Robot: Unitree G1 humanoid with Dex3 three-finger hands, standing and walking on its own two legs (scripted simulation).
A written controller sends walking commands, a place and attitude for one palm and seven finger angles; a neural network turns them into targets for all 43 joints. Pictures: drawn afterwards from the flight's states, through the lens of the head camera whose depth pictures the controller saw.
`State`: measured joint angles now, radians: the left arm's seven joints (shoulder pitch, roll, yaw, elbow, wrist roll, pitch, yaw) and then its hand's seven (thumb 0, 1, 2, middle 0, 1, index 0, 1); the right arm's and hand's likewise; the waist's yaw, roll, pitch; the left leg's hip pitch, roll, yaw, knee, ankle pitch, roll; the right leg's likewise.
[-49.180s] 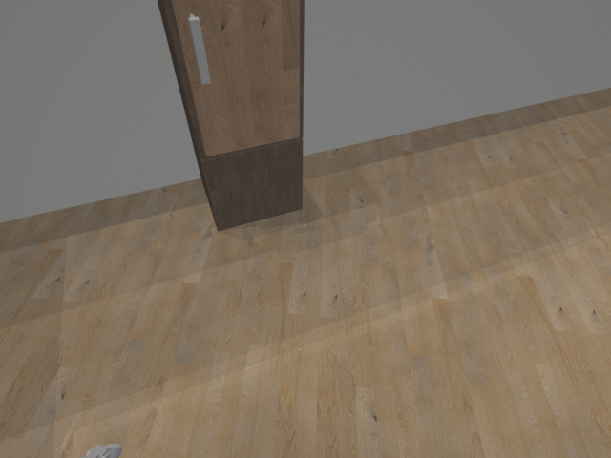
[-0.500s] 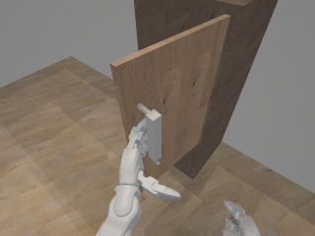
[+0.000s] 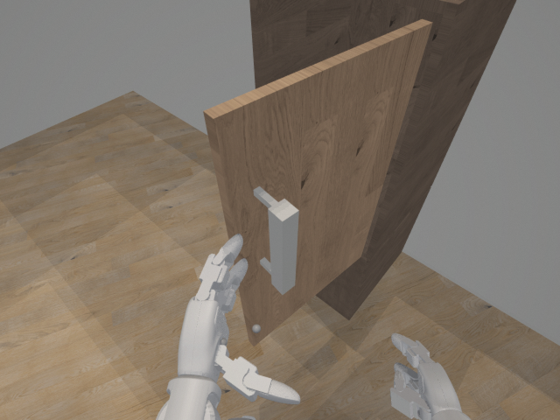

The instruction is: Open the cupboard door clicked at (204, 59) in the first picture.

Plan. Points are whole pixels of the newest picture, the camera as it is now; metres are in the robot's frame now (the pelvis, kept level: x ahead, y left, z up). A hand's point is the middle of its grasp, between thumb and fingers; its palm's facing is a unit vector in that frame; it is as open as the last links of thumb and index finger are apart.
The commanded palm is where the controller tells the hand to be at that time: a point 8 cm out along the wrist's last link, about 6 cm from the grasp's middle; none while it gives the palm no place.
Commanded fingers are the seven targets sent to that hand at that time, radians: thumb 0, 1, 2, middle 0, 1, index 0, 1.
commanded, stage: slide the hand sideways off the handle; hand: left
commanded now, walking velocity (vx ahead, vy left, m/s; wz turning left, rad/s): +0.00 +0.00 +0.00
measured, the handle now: (273, 242) +0.34 +0.04 +0.09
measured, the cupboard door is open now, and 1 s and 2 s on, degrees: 82 82 82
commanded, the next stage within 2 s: draw the hand back to the body in 0.36 s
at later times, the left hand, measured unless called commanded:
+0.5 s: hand (227, 363) +0.17 +0.08 +0.09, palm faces +0.03 -1.00 +0.00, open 16.3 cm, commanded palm +0.15 +0.14 +0.10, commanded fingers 0.00 -0.50 0.30 -0.15 -0.30 -0.15 -0.30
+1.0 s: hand (151, 348) +0.17 +0.14 +0.14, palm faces +0.06 -0.99 -0.10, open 16.1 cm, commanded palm +0.14 +0.20 +0.15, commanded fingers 0.00 -0.22 0.42 -0.16 -0.30 -0.16 -0.30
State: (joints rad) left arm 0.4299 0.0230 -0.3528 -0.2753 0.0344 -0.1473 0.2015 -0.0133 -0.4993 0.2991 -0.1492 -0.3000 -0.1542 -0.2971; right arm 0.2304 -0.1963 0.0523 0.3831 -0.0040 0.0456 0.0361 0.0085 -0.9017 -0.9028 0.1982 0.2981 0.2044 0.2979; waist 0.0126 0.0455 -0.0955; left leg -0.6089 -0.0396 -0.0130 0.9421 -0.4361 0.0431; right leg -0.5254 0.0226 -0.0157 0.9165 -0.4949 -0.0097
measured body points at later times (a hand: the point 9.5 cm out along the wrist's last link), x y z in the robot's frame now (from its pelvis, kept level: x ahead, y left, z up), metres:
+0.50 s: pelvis +0.01 -0.03 -0.01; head +0.03 -0.05 +0.44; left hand +0.17 +0.13 +0.09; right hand +0.19 -0.25 -0.08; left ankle +0.03 +0.09 -0.69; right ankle -0.01 -0.12 -0.69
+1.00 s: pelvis +0.01 -0.01 +0.01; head -0.01 -0.03 +0.46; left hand +0.16 +0.20 +0.15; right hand +0.20 -0.23 -0.04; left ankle +0.03 +0.09 -0.69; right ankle -0.02 -0.12 -0.69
